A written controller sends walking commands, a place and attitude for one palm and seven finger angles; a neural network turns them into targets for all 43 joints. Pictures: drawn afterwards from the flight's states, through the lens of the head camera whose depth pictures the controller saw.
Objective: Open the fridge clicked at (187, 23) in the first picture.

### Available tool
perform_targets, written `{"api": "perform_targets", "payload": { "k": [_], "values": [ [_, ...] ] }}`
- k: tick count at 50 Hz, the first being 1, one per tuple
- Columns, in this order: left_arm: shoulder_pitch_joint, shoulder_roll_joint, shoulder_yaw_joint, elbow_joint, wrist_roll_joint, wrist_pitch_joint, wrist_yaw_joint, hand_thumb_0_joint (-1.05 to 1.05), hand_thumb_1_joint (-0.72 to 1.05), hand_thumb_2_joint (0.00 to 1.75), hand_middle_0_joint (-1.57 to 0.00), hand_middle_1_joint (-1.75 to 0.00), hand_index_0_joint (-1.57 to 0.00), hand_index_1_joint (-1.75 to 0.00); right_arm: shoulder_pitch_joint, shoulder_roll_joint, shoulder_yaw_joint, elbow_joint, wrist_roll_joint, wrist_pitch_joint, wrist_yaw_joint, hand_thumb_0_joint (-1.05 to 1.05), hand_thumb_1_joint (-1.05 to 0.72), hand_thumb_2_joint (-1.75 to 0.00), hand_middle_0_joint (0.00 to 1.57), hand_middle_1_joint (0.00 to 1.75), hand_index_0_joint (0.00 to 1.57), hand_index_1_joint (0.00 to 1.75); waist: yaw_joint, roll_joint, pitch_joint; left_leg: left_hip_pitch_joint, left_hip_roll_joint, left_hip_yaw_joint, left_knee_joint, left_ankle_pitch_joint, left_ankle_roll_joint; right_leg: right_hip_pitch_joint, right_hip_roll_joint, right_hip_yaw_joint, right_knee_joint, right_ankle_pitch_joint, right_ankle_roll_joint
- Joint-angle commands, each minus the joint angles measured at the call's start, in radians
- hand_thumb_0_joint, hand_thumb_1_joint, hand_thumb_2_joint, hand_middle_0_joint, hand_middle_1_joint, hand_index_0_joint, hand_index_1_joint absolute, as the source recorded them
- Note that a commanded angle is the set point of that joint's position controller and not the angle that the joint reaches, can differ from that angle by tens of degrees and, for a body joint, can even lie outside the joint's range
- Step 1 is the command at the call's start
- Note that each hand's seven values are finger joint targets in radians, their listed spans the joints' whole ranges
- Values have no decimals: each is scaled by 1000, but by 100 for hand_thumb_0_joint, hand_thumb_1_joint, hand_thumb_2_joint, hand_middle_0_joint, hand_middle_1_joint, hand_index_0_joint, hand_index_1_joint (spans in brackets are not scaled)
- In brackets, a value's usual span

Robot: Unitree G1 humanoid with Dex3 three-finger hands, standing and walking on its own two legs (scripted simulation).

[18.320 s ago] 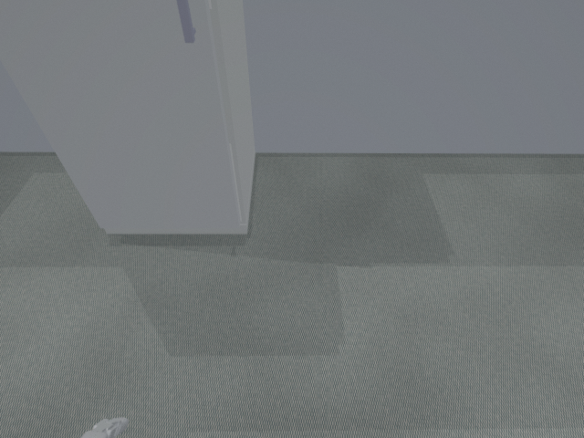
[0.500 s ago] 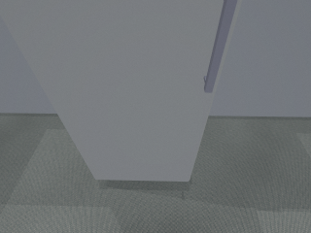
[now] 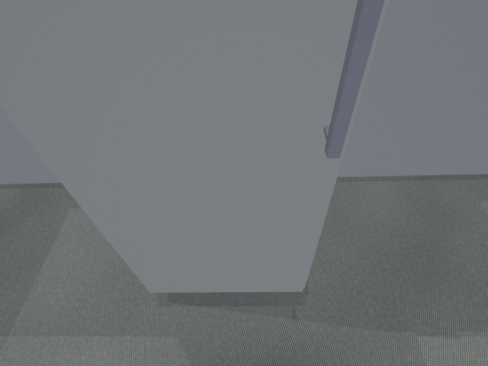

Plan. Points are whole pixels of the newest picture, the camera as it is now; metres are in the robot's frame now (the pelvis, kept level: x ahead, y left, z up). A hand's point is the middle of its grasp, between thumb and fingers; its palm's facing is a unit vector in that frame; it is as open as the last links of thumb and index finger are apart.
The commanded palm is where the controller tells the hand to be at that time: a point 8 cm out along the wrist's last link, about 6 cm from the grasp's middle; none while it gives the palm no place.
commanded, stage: come to a stop and stand still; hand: right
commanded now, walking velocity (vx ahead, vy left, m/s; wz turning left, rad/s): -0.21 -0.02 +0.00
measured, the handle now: (345, 79) +0.45 -0.13 +0.25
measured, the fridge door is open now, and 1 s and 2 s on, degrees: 0 0 0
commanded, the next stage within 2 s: look again from close up in 1.32 s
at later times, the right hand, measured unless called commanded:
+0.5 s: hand out of the picture +0.06 -0.15 -0.16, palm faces +0.00 +0.97 -0.24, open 7.4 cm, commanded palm none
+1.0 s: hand out of the picture -0.02 -0.15 -0.16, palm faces +0.01 +0.98 -0.20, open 7.4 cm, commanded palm none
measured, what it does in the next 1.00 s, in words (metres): steps on the spot: left foot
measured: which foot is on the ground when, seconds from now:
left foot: down 0.00-0.00, up 0.02-0.26, down 0.28-1.00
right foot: down 0.00-1.00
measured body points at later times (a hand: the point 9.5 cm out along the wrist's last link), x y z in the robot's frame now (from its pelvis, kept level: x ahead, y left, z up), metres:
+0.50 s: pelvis -0.01 +0.03 +0.00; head -0.04 +0.04 +0.45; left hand +0.04 +0.27 -0.15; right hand +0.06 -0.20 -0.14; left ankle +0.03 +0.14 -0.73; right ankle -0.01 -0.09 -0.73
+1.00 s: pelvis -0.02 +0.03 +0.01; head -0.03 +0.03 +0.46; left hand -0.09 +0.24 -0.15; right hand -0.02 -0.20 -0.14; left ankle +0.03 +0.14 -0.73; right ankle +0.00 -0.09 -0.73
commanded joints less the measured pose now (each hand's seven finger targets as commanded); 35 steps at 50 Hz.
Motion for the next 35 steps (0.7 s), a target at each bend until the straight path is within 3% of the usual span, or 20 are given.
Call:
{"api": "perform_targets", "payload": {
  "k": [1,2,4,9,11,12,13,14,15,16,17,19,20,22,24,25,27,29,31,35],
  "values": [
    [161,216,43,9,-20,-20,33,0,90,90,-20,-30,-20,-30,-81,-165,-42,-111,4,-8,-10,0,-90,-90,20,30,20,30,55,-281,10,-344,42,-101,304,-240,-8,285,-312,233,-182,1382,-195],
    [131,153,35,-6,-13,-21,31,0,90,90,-20,-30,-20,-30,-72,-94,-28,-101,4,4,-8,0,-90,-90,20,30,20,30,47,-214,43,-337,60,-101,270,-211,-22,228,-300,201,-213,1224,-171],
    [76,143,34,-35,-7,-10,25,0,90,90,-20,-30,-20,-30,-49,-44,-23,-85,-10,18,-3,0,-90,-90,20,30,20,30,16,-132,43,-304,68,-56,219,-117,-23,172,-268,171,-223,1060,-140],
    [-34,183,60,-94,0,-1,7,0,90,90,-20,-30,-20,-30,-19,-58,-39,-103,-17,33,8,0,-90,-90,20,30,20,30,-27,-159,-13,-174,55,-13,117,84,-24,24,-243,129,-221,712,-110],
    [-58,182,65,-104,1,5,-1,0,90,90,-20,-30,-20,-30,-24,-72,-45,-107,-19,28,12,0,-90,-90,20,30,20,30,-40,-150,-2,-110,57,5,14,198,-32,-46,-216,111,-188,503,-74],
    [-56,163,64,-106,-1,8,-5,0,90,90,-20,-30,-20,-30,-31,-95,-47,-110,-22,21,12,0,-90,-90,20,30,20,30,-40,-115,9,-82,72,-9,-59,278,-33,-81,-180,98,-149,369,-41],
    [-142,220,73,-173,-31,-11,-12,0,90,90,-20,-30,-20,-30,18,-181,-35,-96,-13,12,-21,0,-90,-90,20,30,20,30,-68,12,-144,-109,142,-105,-168,663,-3,52,-151,37,59,456,23],
    [-61,171,64,-220,-22,-13,-17,0,90,90,-20,-30,-20,-30,-58,-260,-55,-148,-22,-7,-14,0,-90,-90,20,30,20,30,-3,101,-169,54,247,-202,-120,1149,70,-68,-10,-2,177,231,60],
    [11,99,59,-222,-27,1,-21,0,90,90,-20,-30,-20,-30,-117,-273,-58,-194,-15,-10,0,0,-90,-90,20,30,20,30,28,172,-221,29,352,-269,-111,1015,164,-108,3,66,149,-109,61],
    [-34,101,58,-202,-19,14,-21,0,90,90,-20,-30,-20,-30,-127,-232,-40,-199,-22,-16,-4,0,-90,-90,20,30,20,30,8,104,-169,-42,301,-239,-137,893,172,-66,10,59,104,-126,60],
    [-32,99,56,-199,-17,24,-26,0,90,90,-20,-30,-20,-30,-159,-231,-34,-198,-20,-15,-9,0,-90,-90,20,30,20,30,32,131,-125,-107,269,-215,-160,726,150,-33,1,57,55,-90,58],
    [25,108,57,-192,-10,25,-31,0,90,90,-20,-30,-20,-30,-223,-233,-32,-217,-11,-13,-8,0,-90,-90,20,30,20,30,68,109,-61,-251,211,-190,-194,327,106,63,5,61,-73,49,49],
    [39,142,58,-191,-7,21,-32,0,90,90,-20,-30,-20,-30,-243,-227,-31,-230,-6,-8,-4,0,-90,-90,20,30,20,30,70,51,-16,-318,172,-168,-207,143,76,79,-20,88,-104,86,39],
    [2,162,53,-204,2,15,-36,0,90,90,-20,-30,-20,-30,-246,-209,-28,-245,-8,6,0,0,-90,-90,20,30,20,30,41,-94,95,-339,101,-136,-215,-48,42,-32,-75,159,-206,47,13],
    [-21,167,45,-218,4,8,-37,0,90,90,-20,-30,-20,-30,-196,-207,-23,-237,-11,3,3,0,-90,-90,20,30,20,30,14,-142,123,-262,77,-126,-208,12,33,-117,-80,179,-263,4,7],
    [-20,168,42,-222,4,8,-36,0,90,90,-20,-30,-20,-30,-179,-204,-21,-229,-10,1,5,0,-90,-90,20,30,20,30,9,-112,114,-237,81,-133,-224,14,34,-123,-72,173,-265,-20,11],
    [7,171,39,-222,4,9,-35,0,90,90,-20,-30,-20,-30,-170,-207,-22,-227,-8,-2,9,0,-90,-90,20,30,20,30,16,-33,85,-233,94,-159,-267,-34,39,-94,-53,144,-250,-29,17],
    [42,165,37,-213,6,11,-35,0,90,90,-20,-30,-20,-30,-176,-211,-23,-234,-8,-3,11,0,-90,-90,20,30,20,30,25,5,66,-248,108,-168,-302,-93,43,-57,-42,124,-240,-26,20],
    [70,168,35,-204,8,12,-36,0,90,90,-20,-30,-20,-30,-178,-213,-28,-237,-7,-3,12,0,-90,-90,20,30,20,30,31,20,40,-258,119,-175,-317,-131,43,-41,-33,112,-225,-27,23],
    [97,158,30,-183,9,10,-36,0,90,90,-20,-30,-20,-30,-168,-204,-29,-235,-6,-3,14,0,-90,-90,20,30,20,30,30,-20,32,-246,116,-167,-315,-122,42,-51,-37,121,-241,-29,22]
  ]
}}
